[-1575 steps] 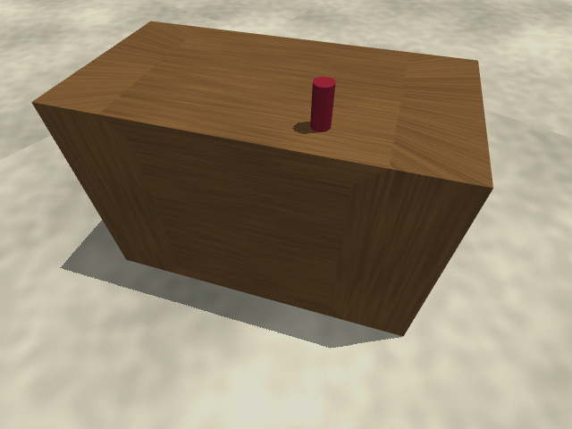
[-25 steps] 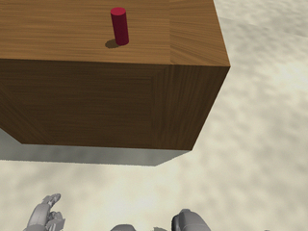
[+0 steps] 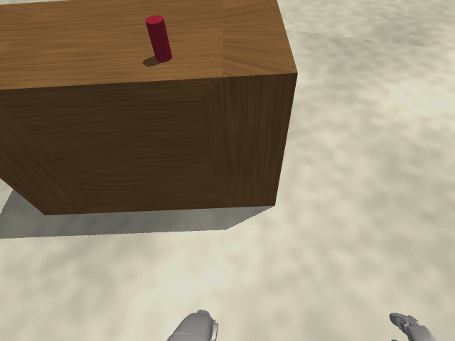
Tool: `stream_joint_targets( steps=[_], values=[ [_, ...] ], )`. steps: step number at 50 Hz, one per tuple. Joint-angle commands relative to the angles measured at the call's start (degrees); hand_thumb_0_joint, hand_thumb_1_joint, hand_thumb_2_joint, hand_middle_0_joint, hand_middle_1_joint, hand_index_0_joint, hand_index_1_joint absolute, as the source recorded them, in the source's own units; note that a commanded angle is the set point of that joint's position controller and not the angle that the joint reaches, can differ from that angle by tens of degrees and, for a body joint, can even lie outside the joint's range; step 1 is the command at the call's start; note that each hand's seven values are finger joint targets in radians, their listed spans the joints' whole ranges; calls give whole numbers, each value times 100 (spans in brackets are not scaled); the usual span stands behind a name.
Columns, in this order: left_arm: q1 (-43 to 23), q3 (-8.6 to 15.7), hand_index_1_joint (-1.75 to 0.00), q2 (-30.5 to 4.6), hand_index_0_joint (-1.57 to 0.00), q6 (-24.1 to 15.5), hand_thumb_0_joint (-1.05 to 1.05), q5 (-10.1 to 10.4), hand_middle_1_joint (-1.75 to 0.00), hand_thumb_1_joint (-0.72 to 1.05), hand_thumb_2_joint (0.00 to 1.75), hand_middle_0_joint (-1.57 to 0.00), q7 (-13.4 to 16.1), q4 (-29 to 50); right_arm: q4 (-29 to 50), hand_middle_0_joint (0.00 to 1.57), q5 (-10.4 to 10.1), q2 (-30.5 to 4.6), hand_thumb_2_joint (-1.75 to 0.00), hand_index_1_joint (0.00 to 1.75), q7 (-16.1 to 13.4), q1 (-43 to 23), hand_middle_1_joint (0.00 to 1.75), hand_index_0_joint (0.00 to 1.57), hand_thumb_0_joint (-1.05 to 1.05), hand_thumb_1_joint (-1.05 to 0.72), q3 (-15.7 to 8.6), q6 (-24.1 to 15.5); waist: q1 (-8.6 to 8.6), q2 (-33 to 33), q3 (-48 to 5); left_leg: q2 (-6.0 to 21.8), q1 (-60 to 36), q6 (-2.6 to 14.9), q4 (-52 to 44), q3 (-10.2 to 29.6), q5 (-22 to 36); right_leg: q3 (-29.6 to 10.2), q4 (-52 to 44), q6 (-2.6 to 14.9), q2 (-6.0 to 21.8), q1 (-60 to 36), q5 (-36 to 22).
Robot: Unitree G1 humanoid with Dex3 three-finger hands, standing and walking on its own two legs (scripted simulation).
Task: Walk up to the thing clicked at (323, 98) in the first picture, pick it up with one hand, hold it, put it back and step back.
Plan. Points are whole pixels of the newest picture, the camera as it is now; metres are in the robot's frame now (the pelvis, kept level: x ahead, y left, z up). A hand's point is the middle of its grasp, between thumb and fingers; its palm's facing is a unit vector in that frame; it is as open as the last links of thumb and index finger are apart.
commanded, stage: step back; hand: left
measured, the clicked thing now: (159, 39) +0.90 +0.27 +0.05
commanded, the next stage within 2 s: stand in 1.96 s
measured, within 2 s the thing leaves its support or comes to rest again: neither
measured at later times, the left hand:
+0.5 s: hand out of the picture -0.06 +0.25 -0.14, palm faces +0.08 -0.93 -0.35, open 7.4 cm
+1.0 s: hand out of the picture -0.17 +0.26 -0.14, palm faces +0.08 -0.91 -0.41, open 7.4 cm
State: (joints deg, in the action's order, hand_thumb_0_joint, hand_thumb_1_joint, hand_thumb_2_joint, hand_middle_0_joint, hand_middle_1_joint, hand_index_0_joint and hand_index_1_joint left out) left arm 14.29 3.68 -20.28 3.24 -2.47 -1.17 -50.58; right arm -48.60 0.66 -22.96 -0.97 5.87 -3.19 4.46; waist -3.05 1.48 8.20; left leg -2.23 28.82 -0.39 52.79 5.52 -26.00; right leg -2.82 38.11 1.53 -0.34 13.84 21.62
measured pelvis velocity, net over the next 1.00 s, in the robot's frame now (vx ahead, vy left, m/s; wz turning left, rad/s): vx -0.21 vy -0.02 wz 0.08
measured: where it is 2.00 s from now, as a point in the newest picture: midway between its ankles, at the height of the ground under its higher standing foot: outside the picture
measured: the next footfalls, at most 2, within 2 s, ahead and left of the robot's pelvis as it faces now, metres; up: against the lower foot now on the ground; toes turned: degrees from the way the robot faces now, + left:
left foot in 0.26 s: -0.08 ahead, +0.11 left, +0.00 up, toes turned +5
right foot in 0.58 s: -0.14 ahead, -0.14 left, +0.00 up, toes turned +5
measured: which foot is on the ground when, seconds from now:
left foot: up 0.00-0.24, down 0.26-0.62, up 0.64-0.84, down 0.86-1.00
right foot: down 0.00-0.30, up 0.32-0.56, down 0.58-1.00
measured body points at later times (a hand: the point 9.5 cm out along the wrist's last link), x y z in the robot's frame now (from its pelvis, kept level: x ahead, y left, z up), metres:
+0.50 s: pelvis -0.15 -0.02 +0.01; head -0.10 +0.00 +0.45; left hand -0.06 +0.30 -0.12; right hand -0.02 -0.32 -0.10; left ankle -0.12 +0.11 -0.72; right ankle -0.18 -0.16 -0.66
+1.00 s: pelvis -0.21 -0.02 +0.01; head -0.20 -0.03 +0.46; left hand -0.18 +0.31 -0.11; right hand -0.13 -0.32 -0.12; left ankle -0.22 +0.11 -0.72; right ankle -0.22 -0.15 -0.70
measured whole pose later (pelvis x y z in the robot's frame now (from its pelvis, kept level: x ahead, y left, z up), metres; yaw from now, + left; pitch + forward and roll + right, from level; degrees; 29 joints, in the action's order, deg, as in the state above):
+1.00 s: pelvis -0.21 -0.02 +0.01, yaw +5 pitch -2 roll +1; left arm 11.6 3.4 -23.1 0.7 -1.6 -0.5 -56.4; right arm -56.7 2.4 -19.4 1.6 13.1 -2.4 -0.1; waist -0.6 -0.8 3.9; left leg -1.1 12.1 0.5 30.9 2.6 -16.7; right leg -0.6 46.0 1.6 1.4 17.5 30.2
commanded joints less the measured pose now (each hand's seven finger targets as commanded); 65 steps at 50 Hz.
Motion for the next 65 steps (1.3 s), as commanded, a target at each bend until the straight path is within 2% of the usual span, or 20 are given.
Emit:
stream_joint_targets(
  steps=[1,7,12,14,15,16,20,25,28,30,32,35,42,43,45,47,55,57,58,65],
  values=[
    [-1132,433,-30,-1487,-20,-223,0,-10,-30,90,90,-20,222,843,260,20,-93,-983,-90,30,-106,409,30,20,0,-90,-243,-226,526,-938,-295,-522,-186,61,1550,409,0,-721,-1497,764,1134,824,-2230],
    [-175,446,-30,-1406,-20,-148,0,-36,-30,90,90,-20,332,840,441,20,26,-785,-90,30,-166,241,30,20,0,-90,-134,-383,-90,-1301,-993,-112,245,-129,-124,-107,-554,-828,-796,1053,1412,-1404,-3818],
    [-613,384,-30,-1478,-20,-14,0,119,-30,90,90,-20,318,1054,95,20,84,-863,-90,30,-120,1107,30,20,0,-90,-263,-417,282,-1083,-1592,-3,-1387,62,-3077,-705,1360,-649,148,686,1339,-1077,-3641],
    [-563,261,-30,-1177,-20,-1,0,152,-30,90,90,-20,266,1170,146,20,174,-1436,-90,30,-128,993,30,20,0,-90,-438,-391,220,174,-1697,1285,-2382,589,-2978,1049,3145,-269,889,171,609,563,-1697],
    [-815,260,-30,-1168,-20,-8,0,204,-30,90,90,-20,295,1220,281,20,113,-1936,-90,30,-63,552,30,20,0,-90,-484,-345,271,1069,-1461,2189,-2096,1442,-3046,1850,3794,343,1597,-16,-289,1111,854],
    [-1042,336,-30,-1339,-20,-11,0,149,-30,90,90,-20,351,1186,373,20,150,-2097,-90,30,-85,392,30,20,0,-90,-515,-369,494,1283,-1295,2779,-1336,1979,-3181,2478,3860,-318,2679,-86,-129,912,1639],
    [-559,348,-30,-1288,-20,-10,0,211,-30,90,90,-20,252,775,457,20,179,-1243,-90,30,-126,-86,30,20,0,-90,-254,-351,63,401,-836,1612,-1267,1308,-2731,559,4074,-551,3266,-46,-467,1088,835],
    [-396,239,-30,-1108,-20,-291,0,158,-30,90,90,-20,203,543,324,20,189,-1158,-90,30,-5,130,30,20,0,-90,-288,-329,352,999,-929,1345,-2129,1226,-2664,419,1864,81,280,-236,-50,745,682],
    [128,278,-30,-1057,-20,-516,0,102,-30,90,90,-20,288,114,205,20,112,-1166,-90,30,62,91,30,20,0,-90,-249,-206,158,770,-1297,1100,-1960,863,-1539,-38,2095,422,-2329,-119,-155,-579,-721],
    [97,418,-30,-1708,-20,-602,0,-57,-30,90,90,-20,322,7,319,20,50,-643,-90,30,88,198,30,20,0,-90,-85,-227,196,-680,-1089,344,167,307,-681,-125,92,-1913,-2050,287,1020,-1465,-540],
    [-877,495,-30,-2257,-20,-573,0,-70,-30,90,90,-20,329,327,228,20,81,-1111,-90,30,24,-120,30,20,0,-90,-278,-210,117,-1014,-388,511,-771,57,206,463,-556,-3102,-2401,1364,2422,1326,1077],
    [-1042,318,-30,-1588,-20,-630,0,-2,-30,90,90,-20,307,254,-13,20,-15,-1032,-90,30,120,-18,30,20,0,-90,-232,-298,312,-594,-132,175,-604,49,-25,231,56,-1244,-1846,867,1367,660,-458],
    [-549,333,-30,-1663,-20,-504,0,37,-30,90,90,-20,184,36,-257,20,113,-783,-90,30,144,339,30,20,0,-90,-191,-562,204,-1222,-667,-5,-1472,8,-2962,-690,493,-775,-1139,627,1130,-269,-893],
    [-557,241,-30,-1472,-20,-481,0,42,-30,90,90,-20,168,81,-358,20,133,-890,-90,30,114,517,30,20,0,-90,-268,-599,289,-1015,-821,60,-2097,92,-3182,-445,921,-634,-793,474,1030,73,-1149],
    [-687,74,-30,-894,-20,-465,0,149,-30,90,90,-20,138,147,-419,20,178,-1487,-90,30,76,656,30,20,0,-90,-420,-671,355,718,-1059,1624,-2874,814,-3730,2166,186,373,726,-4,-1,1502,291],
    [-856,255,-30,-1566,-20,-466,0,97,-30,90,90,-20,168,38,-396,20,139,-1762,-90,30,126,562,30,20,0,-90,-478,-646,410,477,-547,2088,-1684,1506,-3894,2490,-1035,39,1268,30,298,1141,1257],
    [46,302,-30,-1280,-20,-651,0,61,-30,90,90,-20,189,-458,-220,20,1,-846,-90,30,128,20,30,20,0,-90,-164,-531,-157,367,-894,763,-521,474,-2099,320,1224,334,-1445,79,70,-1477,-735],
    [148,488,-30,-2033,-20,-647,0,-33,-30,90,90,-20,242,-406,-71,20,24,-533,-90,30,49,16,30,20,0,-90,-75,-505,-287,-1074,-724,-220,724,131,-287,-36,-651,-2536,-2711,874,2079,-1336,1395],
    [-447,511,-30,-2148,-20,-645,0,-44,-30,90,90,-20,215,-203,-233,20,77,-955,-90,30,9,243,30,20,0,-90,-201,-471,-90,-727,-370,250,272,76,211,264,-690,-2888,-2862,1274,2626,-338,2090],
    [-836,299,-30,-1614,-20,-695,0,50,-30,90,90,-20,159,-137,-574,20,72,-780,-90,30,132,666,30,20,0,-90,-141,-567,154,-941,-420,413,-887,-32,-1184,-350,222,-518,-1852,820,1539,16,-1426]
  ],
)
